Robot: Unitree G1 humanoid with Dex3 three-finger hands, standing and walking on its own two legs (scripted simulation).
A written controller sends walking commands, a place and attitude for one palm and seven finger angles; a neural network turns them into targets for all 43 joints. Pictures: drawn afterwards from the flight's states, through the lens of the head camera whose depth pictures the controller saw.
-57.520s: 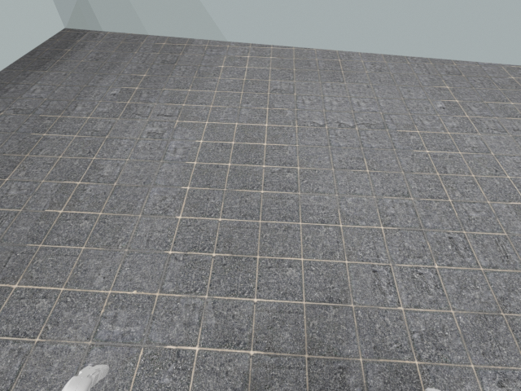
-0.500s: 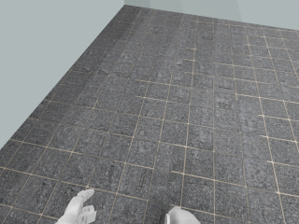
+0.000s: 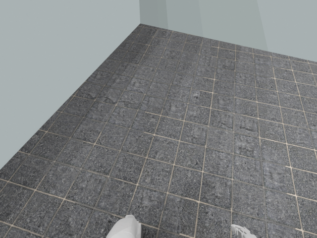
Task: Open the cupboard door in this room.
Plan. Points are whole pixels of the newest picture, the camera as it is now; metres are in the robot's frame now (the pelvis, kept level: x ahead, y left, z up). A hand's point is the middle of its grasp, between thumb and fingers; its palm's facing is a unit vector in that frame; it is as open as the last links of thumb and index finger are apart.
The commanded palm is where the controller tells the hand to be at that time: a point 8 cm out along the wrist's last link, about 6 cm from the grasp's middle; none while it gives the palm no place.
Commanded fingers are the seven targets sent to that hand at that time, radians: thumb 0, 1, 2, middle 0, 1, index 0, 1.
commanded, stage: walk to a spot facing it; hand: left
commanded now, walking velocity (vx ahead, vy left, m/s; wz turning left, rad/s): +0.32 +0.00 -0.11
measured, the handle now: out of the picture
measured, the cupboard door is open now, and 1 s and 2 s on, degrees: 45 45 45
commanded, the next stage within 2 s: turn to face it in 0.12 s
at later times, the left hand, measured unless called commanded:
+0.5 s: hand (110, 177) +0.30 +0.20 -0.16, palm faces +0.00 -0.97 -0.23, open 7.3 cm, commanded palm none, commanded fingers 0.00 0.90 0.90 -0.20 -0.30 -0.20 -0.30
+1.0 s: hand (87, 206) +0.22 +0.25 -0.19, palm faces +0.36 -0.90 -0.22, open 7.3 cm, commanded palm none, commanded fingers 0.00 0.90 0.90 -0.20 -0.30 -0.20 -0.30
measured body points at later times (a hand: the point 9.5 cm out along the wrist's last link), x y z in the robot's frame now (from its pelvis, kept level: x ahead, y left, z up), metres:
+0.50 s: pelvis +0.19 +0.00 +0.00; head +0.22 +0.00 +0.45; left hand +0.30 +0.25 -0.14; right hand +0.11 -0.21 -0.15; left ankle +0.14 +0.10 -0.73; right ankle +0.25 -0.11 -0.73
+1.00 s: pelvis +0.22 +0.03 -0.01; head +0.25 +0.08 +0.44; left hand +0.20 +0.30 -0.17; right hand +0.42 -0.19 -0.12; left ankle +0.22 +0.12 -0.73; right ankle +0.23 -0.12 -0.66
